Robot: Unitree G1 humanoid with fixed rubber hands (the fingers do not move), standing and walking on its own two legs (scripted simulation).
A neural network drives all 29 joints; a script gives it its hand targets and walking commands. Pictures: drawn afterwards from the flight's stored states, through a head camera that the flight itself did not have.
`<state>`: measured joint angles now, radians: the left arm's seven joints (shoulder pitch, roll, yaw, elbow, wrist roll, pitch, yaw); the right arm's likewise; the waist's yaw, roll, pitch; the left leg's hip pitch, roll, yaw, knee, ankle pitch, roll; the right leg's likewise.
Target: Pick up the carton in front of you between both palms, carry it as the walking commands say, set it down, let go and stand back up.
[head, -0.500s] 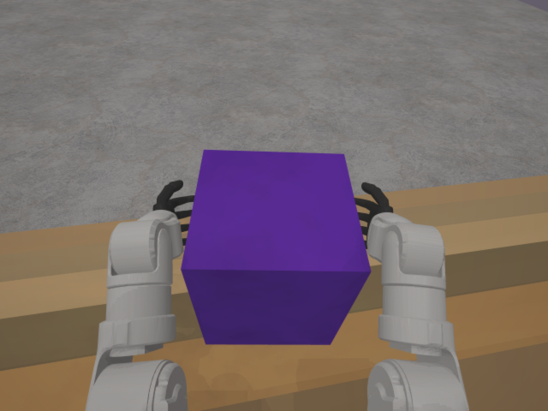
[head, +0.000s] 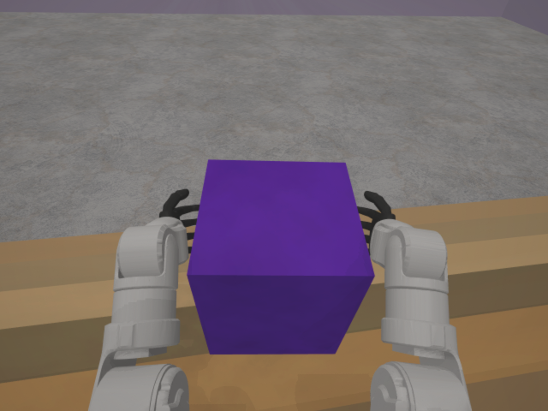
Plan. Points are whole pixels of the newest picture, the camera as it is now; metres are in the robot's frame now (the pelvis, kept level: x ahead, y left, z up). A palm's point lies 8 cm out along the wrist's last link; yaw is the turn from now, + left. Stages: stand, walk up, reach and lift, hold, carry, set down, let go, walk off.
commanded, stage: carry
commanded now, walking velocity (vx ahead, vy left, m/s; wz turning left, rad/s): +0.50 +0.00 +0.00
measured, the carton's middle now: (275, 262) +0.34 +0.00 +0.06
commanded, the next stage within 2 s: none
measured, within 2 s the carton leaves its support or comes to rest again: neither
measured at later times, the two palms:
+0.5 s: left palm (207, 176) +0.51 +0.13 +0.09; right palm (361, 176) +0.52 -0.17 +0.09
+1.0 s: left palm (216, 143) +0.81 +0.16 -0.03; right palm (322, 151) +0.79 -0.14 -0.03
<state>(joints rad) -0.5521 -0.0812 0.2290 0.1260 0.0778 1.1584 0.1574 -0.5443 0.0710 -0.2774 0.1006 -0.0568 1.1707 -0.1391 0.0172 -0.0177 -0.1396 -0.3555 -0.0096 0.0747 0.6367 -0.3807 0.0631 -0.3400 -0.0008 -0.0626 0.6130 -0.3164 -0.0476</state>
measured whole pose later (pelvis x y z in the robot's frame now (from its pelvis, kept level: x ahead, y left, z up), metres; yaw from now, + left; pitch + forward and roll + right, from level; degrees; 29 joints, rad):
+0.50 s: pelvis +0.18 -0.03 -0.01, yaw +0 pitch +5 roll +0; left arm -0.51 -0.10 0.23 0.01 0.06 1.11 0.16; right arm -0.53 0.08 -0.26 0.00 -0.03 1.14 -0.15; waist 0.04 0.01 -0.03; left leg -0.52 -0.01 -0.01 1.20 -0.47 0.04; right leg -0.47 0.03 -0.10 0.66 -0.28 -0.10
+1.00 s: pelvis +0.47 +0.02 -0.14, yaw +1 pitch +2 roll +0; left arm -0.53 -0.07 0.23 0.11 0.05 1.10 0.16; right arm -0.49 0.07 -0.22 0.06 -0.05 1.11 -0.15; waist -0.05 0.01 -0.07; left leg -0.42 -0.09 0.10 0.77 -0.38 0.14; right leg -0.61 0.00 0.01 1.55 -0.53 -0.04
